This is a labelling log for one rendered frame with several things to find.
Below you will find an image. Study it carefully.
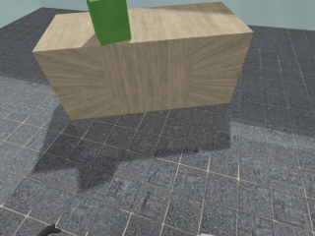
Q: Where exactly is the carton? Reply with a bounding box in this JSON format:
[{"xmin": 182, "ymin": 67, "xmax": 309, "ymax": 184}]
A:
[{"xmin": 86, "ymin": 0, "xmax": 132, "ymax": 46}]

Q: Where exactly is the pedestal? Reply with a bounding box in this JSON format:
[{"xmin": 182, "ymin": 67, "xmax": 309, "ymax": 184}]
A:
[{"xmin": 32, "ymin": 1, "xmax": 254, "ymax": 120}]

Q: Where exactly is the robot left hand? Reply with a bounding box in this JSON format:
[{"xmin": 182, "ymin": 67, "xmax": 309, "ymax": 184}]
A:
[{"xmin": 37, "ymin": 224, "xmax": 61, "ymax": 236}]

